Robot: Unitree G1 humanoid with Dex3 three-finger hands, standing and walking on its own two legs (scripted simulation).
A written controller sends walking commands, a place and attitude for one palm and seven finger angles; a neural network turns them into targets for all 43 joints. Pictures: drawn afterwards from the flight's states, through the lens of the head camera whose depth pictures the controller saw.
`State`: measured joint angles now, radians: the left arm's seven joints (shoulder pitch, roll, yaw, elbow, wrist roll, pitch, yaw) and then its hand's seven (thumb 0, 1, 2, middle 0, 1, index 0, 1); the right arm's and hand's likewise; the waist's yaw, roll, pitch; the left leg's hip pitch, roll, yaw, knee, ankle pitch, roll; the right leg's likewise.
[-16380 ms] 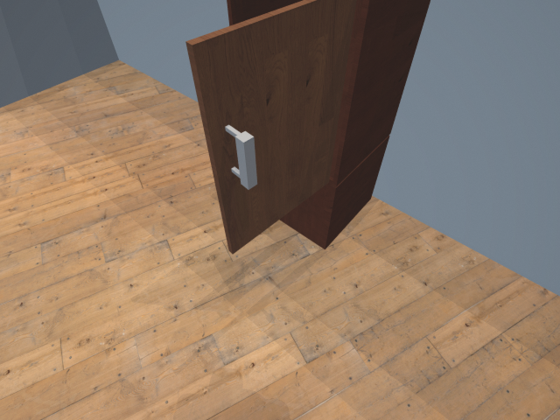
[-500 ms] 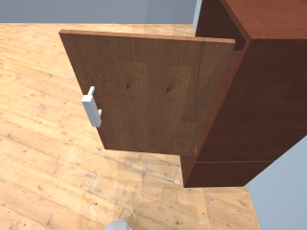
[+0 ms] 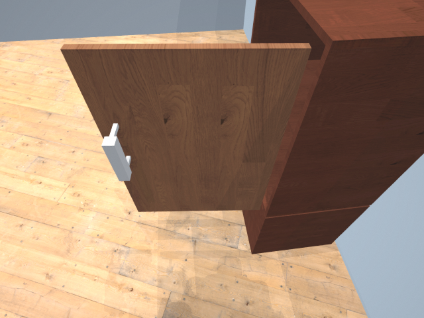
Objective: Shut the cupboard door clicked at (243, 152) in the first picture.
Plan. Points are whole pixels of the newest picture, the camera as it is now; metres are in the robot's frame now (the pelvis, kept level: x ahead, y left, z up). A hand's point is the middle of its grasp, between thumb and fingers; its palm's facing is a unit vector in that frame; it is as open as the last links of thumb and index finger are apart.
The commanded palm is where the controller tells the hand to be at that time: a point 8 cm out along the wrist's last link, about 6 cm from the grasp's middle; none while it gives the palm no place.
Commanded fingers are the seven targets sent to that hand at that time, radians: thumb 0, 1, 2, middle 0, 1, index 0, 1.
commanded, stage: come to a stop and stand still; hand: left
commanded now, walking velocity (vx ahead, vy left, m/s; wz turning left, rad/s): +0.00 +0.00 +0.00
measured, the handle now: (120, 152) +0.46 +0.23 +0.02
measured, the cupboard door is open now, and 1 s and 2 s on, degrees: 84 84 84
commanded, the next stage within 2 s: look again from close up in 0.66 s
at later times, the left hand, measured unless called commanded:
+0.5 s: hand out of the picture -0.03 +0.09 -0.17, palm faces +0.07 -0.99 -0.15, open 7.3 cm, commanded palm none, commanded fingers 0.00 0.90 0.90 -0.20 -0.30 -0.20 -0.30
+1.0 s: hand out of the picture -0.02 +0.12 -0.17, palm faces +0.03 -0.98 -0.21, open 7.4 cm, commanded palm none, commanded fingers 0.00 0.90 0.90 -0.20 -0.30 -0.20 -0.30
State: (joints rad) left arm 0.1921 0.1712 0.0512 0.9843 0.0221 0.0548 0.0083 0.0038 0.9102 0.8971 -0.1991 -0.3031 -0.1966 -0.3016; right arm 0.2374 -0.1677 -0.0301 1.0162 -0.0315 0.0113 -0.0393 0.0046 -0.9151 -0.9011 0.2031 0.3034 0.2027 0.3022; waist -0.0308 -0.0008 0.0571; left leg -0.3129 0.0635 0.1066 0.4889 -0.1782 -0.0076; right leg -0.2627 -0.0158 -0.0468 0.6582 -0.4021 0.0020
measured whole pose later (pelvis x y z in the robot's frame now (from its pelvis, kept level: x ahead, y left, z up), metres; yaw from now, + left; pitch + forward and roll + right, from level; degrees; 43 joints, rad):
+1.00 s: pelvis -0.02 -0.04 +0.00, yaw +1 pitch -2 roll -1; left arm 0.32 0.12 0.00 1.09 0.02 -0.02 0.05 0.01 0.90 0.90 -0.20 -0.30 -0.20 -0.30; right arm 0.33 -0.14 -0.01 1.06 -0.01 -0.01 -0.04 0.01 -0.91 -0.90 0.20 0.30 0.20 0.30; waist -0.03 0.05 0.01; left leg -0.21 0.01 0.05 0.55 -0.32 0.03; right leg -0.17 0.08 -0.10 0.47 -0.28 -0.09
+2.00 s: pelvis -0.07 -0.04 -0.11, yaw +4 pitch +14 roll -4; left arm 0.42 0.20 0.07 -0.16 -0.26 -0.54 -0.23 0.02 0.90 0.90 -0.61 -0.75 -0.61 -0.75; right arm 0.12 -0.21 0.05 0.49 0.02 -0.24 -0.02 0.01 -0.90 -0.90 0.20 0.30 0.20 0.30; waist 0.07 0.05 -0.13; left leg -0.99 -0.01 -0.04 1.28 -0.53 0.04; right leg -0.92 0.03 -0.19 1.21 -0.54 -0.09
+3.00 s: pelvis -0.04 -0.01 -0.05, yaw +3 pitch +10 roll -3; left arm 0.34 0.25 0.17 -0.08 -0.29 -0.30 -0.23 0.02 0.90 0.90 -1.30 -1.50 -1.29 -1.50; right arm 0.29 -0.25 0.04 0.49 0.04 -0.18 -0.04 0.02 -0.90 -0.90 0.20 0.30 0.20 0.30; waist 0.01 0.05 -0.12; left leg -0.70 -0.03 0.02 1.00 -0.47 0.08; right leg -0.65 0.03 -0.11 0.92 -0.45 -0.03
